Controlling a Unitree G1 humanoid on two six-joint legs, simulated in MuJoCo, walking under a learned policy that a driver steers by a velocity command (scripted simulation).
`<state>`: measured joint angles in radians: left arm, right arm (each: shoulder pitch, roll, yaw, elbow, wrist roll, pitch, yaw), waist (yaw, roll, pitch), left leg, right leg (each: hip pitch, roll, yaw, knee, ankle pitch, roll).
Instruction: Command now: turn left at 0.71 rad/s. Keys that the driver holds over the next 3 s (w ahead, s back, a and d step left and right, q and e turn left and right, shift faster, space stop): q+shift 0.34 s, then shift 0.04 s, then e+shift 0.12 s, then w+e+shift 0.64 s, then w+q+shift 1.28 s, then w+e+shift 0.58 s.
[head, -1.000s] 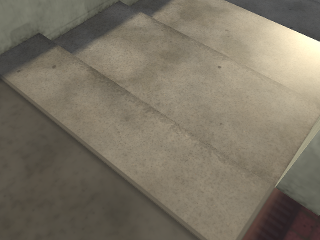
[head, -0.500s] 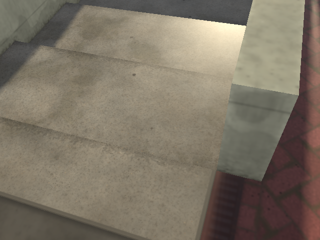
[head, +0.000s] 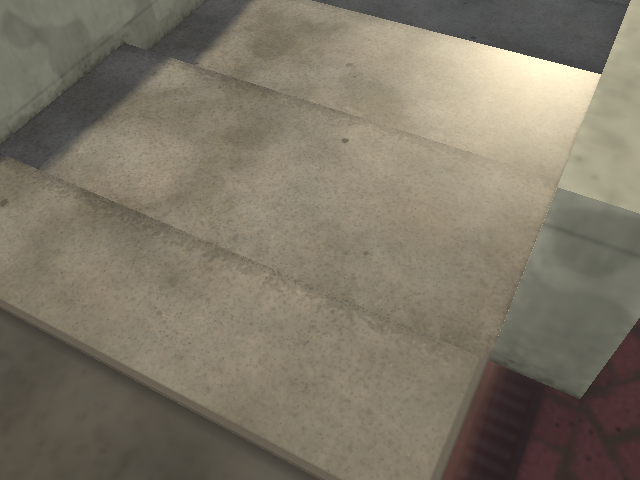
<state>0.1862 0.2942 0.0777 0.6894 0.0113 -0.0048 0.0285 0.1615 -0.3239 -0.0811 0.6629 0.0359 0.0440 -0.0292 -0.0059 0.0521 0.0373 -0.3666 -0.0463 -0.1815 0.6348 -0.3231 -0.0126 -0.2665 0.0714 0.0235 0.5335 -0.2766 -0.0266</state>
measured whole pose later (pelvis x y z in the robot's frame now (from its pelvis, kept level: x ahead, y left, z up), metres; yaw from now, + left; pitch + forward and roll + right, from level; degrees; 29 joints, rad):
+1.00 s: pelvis +0.17 +0.07 -0.01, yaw +3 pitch +0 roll +2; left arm 0.21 0.25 0.06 0.71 -0.05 -0.01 -0.05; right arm 0.40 -0.27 -0.08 0.83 -0.01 -0.06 -0.01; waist -0.03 0.00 0.01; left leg 0.24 0.04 0.42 0.20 -0.41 -0.08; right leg -0.79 -0.17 -0.06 0.96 -0.02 -0.06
